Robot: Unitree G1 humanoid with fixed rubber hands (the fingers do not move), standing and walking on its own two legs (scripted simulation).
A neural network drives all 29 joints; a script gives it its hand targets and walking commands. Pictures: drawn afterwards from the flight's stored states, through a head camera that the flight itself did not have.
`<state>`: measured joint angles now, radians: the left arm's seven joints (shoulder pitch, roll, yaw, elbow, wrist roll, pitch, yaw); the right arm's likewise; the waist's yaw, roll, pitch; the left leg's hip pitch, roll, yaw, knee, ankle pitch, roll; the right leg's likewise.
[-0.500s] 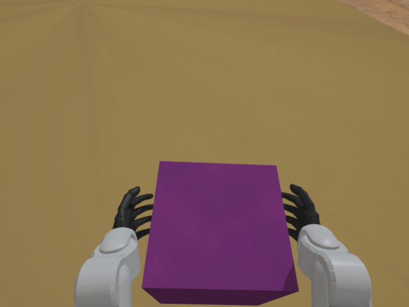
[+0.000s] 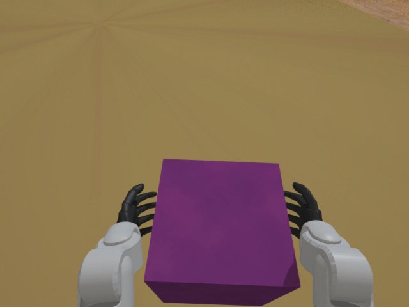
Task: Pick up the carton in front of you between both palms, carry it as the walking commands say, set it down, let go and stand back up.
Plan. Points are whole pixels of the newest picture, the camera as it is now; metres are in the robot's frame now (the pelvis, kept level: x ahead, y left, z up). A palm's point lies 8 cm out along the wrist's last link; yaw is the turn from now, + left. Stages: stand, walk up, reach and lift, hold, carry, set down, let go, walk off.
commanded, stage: carry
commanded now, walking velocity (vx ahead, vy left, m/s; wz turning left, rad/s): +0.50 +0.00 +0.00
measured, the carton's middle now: (216, 238) +0.27 +0.00 +0.01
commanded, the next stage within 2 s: none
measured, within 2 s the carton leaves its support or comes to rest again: neither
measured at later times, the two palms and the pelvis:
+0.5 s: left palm (160, 109) +0.58 +0.15 +0.10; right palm (275, 109) +0.58 -0.15 +0.10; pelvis +0.34 +0.00 -0.01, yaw -2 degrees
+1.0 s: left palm (178, 55) +0.92 +0.13 +0.10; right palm (262, 55) +0.91 -0.17 +0.09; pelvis +0.67 -0.01 -0.01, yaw -1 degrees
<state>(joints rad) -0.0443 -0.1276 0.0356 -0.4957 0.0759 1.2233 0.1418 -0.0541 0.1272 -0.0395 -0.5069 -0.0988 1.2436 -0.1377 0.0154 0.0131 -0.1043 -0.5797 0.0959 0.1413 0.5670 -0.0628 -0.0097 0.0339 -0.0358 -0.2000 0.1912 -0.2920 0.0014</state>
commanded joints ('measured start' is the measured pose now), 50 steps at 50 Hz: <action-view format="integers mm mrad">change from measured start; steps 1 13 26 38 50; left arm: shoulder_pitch -393 -399 -362 -463 -371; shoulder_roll -869 -1044 -821 -984 -866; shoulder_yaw -643 -715 -671 -669 -635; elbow -59 -59 -122 -95 -60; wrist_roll -353 -359 -353 -398 -341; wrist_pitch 0 -75 1 -26 9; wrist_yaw -217 -224 -188 -238 -215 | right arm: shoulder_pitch -407 -418 -369 -466 -415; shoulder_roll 883 1026 786 991 876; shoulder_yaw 675 696 655 701 680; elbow -56 -79 -124 -81 -76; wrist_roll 370 416 375 384 386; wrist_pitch -17 -100 -21 -51 -7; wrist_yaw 196 241 203 204 200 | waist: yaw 10 -28 -16 -2 5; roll -179 103 130 -135 -175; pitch -43 -271 -85 -220 -66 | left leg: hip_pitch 28 677 636 -24 96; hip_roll -36 220 140 24 -44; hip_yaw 61 -205 53 -77 81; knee -73 -346 -219 394 -90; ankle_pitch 23 170 347 -154 26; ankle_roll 22 129 71 -2 26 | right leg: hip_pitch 94 -609 -382 23 111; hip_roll -210 -78 8 -259 -205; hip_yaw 62 150 -52 220 29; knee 19 833 262 -30 67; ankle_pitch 557 8 226 243 647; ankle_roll -88 2 -31 -129 -83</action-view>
